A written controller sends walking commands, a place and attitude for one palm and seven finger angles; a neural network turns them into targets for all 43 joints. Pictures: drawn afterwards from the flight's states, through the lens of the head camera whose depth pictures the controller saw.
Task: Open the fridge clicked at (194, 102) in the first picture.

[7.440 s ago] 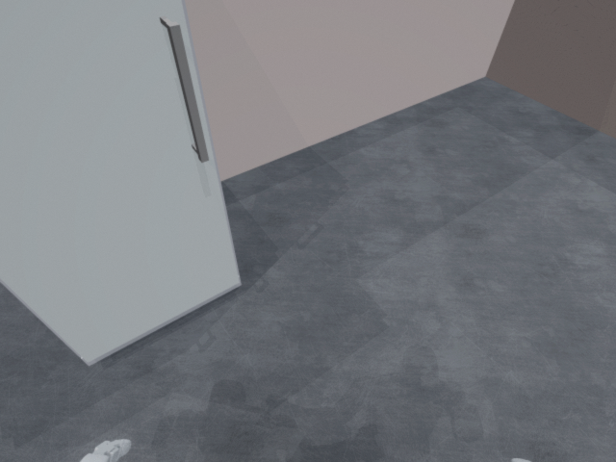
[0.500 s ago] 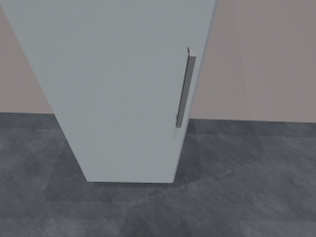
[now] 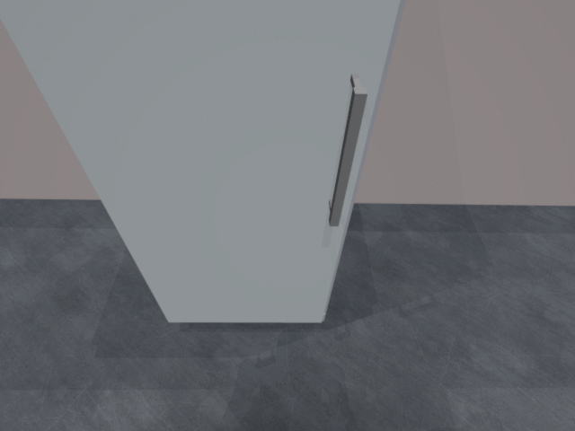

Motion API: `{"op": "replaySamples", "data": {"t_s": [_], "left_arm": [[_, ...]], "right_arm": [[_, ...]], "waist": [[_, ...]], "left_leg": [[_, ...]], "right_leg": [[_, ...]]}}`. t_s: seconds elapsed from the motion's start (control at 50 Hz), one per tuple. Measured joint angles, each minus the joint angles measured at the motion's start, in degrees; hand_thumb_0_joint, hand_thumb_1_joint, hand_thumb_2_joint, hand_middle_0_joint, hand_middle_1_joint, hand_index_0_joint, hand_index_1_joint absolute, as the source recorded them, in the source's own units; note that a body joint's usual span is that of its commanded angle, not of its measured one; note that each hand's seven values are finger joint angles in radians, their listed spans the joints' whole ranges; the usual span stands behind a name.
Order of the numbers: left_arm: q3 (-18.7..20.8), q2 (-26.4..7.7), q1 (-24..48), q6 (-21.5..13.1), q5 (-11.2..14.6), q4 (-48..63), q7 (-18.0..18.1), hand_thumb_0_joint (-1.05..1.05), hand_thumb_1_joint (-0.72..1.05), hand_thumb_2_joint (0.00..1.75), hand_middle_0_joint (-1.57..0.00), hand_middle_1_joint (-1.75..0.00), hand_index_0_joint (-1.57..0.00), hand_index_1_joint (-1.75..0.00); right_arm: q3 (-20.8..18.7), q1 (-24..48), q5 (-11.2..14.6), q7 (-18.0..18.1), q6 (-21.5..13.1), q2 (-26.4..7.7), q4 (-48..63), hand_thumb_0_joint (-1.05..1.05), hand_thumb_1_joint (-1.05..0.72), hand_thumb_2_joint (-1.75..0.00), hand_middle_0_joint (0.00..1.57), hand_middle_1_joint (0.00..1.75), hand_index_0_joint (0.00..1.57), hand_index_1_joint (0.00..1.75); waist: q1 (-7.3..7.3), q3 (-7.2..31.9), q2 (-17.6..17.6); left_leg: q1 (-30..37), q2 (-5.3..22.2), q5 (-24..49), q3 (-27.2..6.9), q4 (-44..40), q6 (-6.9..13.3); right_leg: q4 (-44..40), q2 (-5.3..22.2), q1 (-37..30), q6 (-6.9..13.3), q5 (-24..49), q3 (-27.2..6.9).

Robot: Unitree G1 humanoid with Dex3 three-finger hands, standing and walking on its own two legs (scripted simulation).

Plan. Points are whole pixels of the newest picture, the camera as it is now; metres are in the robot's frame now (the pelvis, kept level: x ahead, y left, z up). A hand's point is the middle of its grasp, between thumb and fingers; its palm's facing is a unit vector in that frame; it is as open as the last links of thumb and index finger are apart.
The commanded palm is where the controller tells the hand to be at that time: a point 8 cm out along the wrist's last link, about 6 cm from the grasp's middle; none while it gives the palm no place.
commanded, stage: shuffle to correct the standing spot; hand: right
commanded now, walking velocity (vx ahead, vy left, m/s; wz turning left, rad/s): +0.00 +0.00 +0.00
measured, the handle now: (343, 161) +0.54 -0.07 +0.08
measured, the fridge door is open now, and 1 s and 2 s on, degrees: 0 0 0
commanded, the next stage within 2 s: come to a stop and stand still in 0.26 s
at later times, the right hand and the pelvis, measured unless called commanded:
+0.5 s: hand out of the picture +0.01 -0.12 -0.18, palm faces +0.09 +0.98 -0.17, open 7.3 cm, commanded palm none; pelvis +0.05 +0.03 -0.01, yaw -1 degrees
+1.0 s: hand out of the picture +0.08 -0.13 -0.17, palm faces +0.03 +0.97 -0.24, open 7.3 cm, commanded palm none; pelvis +0.04 +0.05 +0.00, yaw +0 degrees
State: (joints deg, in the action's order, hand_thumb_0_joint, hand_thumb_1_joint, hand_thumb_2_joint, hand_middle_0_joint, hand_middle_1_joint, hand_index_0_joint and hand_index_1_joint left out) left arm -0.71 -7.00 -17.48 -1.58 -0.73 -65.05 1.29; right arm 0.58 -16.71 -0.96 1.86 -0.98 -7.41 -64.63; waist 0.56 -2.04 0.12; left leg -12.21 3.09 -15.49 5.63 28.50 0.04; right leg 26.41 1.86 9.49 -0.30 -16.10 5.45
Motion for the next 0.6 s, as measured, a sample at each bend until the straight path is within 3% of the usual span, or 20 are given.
{"op": "replaySamples", "data": {"t_s": [0.34, 0.38, 0.46, 0.52, 0.56, 0.6], "left_arm": [[1.7, -0.3, -2.2, 0.4, -1.0, 1.2, 0.6, 0.0, 0.91, 0.9, -0.2, -0.3, -0.2, -0.3], [1.8, -0.5, -2.5, 0.6, -0.9, 1.1, 0.7, 0.0, 0.91, 0.9, -0.2, -0.3, -0.2, -0.3], [1.8, -0.9, -0.3, 1.6, -0.4, 1.1, 0.7, 0.0, 0.91, 0.9, -0.2, -0.3, -0.2, -0.3], [1.8, -1.5, 3.0, 1.3, 0.0, 2.0, 0.7, 0.01, 0.92, 0.9, -0.2, -0.3, -0.2, -0.3], [1.9, -2.2, 4.8, 0.9, 0.3, 3.0, 0.8, 0.01, 0.93, 0.9, -0.2, -0.3, -0.2, -0.3], [1.9, -2.1, 6.2, 0.1, 0.4, 3.8, 0.9, 0.01, 0.94, 0.9, -0.2, -0.3, -0.2, -0.3]], "right_arm": [[-2.3, -2.2, -0.9, -1.7, 1.3, -0.7, 2.0, 0.0, -0.91, -0.9, 0.2, 0.3, 0.2, 0.3], [-2.6, -2.2, -1.0, -1.6, 0.6, -0.7, 2.6, 0.0, -0.91, -0.9, 0.2, 0.3, 0.2, 0.3], [-2.6, -2.8, -1.0, -0.4, -1.1, -0.1, 3.0, 0.0, -0.91, -0.9, 0.2, 0.3, 0.2, 0.3], [-1.9, -3.9, -1.0, 0.3, -1.1, 0.8, 2.4, 0.0, -0.91, -0.9, 0.2, 0.3, 0.2, 0.3], [-1.3, -4.8, -0.7, 0.3, -0.7, 1.3, 1.9, 0.0, -0.91, -0.9, 0.2, 0.3, 0.2, 0.3], [-1.2, -5.2, -0.2, 0.4, 0.2, 1.2, 1.3, 0.0, -0.91, -0.9, 0.2, 0.3, 0.2, 0.3]], "waist": [[-0.68, 1.5, 0.5], [-0.69, 1.2, 0.8], [0.92, -0.3, 0.0], [1.64, -1.4, -0.5], [1.67, -1.8, -0.6], [1.44, -2.0, -1.7]], "left_leg": [[-1.9, -2.2, -6.4, 0.9, 6.4, 2.1], [-1.9, -2.7, -7.3, 1.9, 6.9, 2.7], [0.1, -3.2, -7.0, 2.9, 4.5, 3.4], [2.0, -3.7, -6.1, 2.4, 2.1, 3.2], [2.6, -4.0, -6.6, 1.9, 2.5, 2.7], [2.3, -3.6, -8.3, 1.1, 5.2, 2.2]], "right_leg": [[6.8, 2.8, 2.2, -1.9, -6.0, -1.0], [11.5, 3.4, 4.4, -0.6, -8.5, -1.3], [27.3, 1.8, 11.8, 0.4, -14.6, -1.7], [22.5, 0.5, 12.8, 0.2, -11.3, -0.5], [13.4, -0.2, 10.9, 0.1, -3.0, 0.1], [9.2, -0.8, 8.4, 2.2, 0.0, 1.1]]}}
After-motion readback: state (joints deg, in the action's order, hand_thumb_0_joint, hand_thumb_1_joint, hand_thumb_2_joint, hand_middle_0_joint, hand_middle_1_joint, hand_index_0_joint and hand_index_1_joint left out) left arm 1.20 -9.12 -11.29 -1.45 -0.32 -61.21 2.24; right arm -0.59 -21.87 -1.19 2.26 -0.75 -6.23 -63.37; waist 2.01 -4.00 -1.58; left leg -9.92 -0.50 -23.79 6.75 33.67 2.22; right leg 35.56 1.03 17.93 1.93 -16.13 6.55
